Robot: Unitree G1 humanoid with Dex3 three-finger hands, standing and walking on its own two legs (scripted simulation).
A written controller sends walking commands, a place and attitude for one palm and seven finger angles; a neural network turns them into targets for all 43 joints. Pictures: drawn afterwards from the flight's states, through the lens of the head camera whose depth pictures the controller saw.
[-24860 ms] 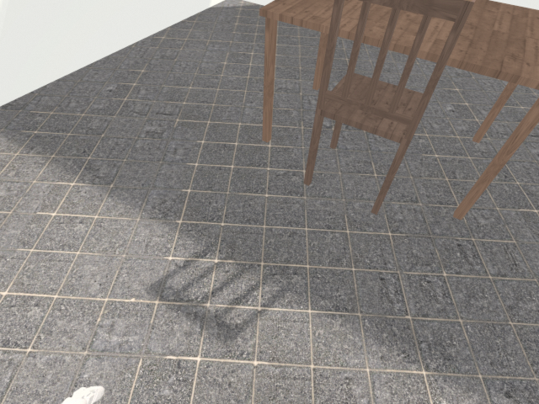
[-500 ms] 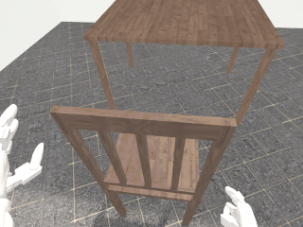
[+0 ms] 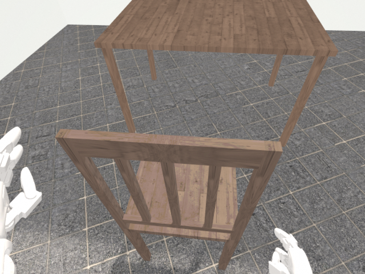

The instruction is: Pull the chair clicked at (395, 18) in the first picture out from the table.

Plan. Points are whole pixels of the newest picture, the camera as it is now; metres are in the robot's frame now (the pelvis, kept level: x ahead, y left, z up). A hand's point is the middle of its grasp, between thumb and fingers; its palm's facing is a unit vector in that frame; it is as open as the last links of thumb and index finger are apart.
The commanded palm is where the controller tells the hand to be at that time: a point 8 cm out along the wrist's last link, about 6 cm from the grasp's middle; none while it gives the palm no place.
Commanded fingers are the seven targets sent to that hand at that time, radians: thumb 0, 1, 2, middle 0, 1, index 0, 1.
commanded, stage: step back with the hand held close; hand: left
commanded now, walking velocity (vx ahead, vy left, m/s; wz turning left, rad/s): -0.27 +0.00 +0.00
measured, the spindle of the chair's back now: (173, 197) +0.31 +0.08 -0.05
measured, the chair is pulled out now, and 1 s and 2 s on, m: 0.64 0.64 0.64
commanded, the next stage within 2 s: stop stepping back and stand still in 1.68 s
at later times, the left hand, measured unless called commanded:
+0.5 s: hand (43, 207) +0.17 +0.24 +0.16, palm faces +0.35 -0.69 -0.63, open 7.4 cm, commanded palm +0.11 +0.29 +0.18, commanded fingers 0.00 0.90 0.90 -0.20 -0.30 -0.20 -0.30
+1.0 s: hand (23, 236) +0.12 +0.24 +0.16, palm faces +0.40 -0.71 -0.59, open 7.4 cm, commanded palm +0.06 +0.29 +0.18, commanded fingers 0.00 0.90 0.90 -0.20 -0.30 -0.20 -0.30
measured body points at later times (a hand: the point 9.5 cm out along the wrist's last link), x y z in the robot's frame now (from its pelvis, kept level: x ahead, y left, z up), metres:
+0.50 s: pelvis -0.04 -0.01 -0.01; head +0.03 -0.06 +0.43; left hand +0.14 +0.27 +0.20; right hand +0.13 -0.25 -0.13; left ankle -0.06 +0.11 -0.74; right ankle +0.02 -0.14 -0.74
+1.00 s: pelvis -0.08 -0.01 -0.01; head -0.03 -0.03 +0.43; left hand +0.10 +0.28 +0.19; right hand +0.09 -0.25 -0.12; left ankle -0.06 +0.11 -0.74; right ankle +0.01 -0.14 -0.74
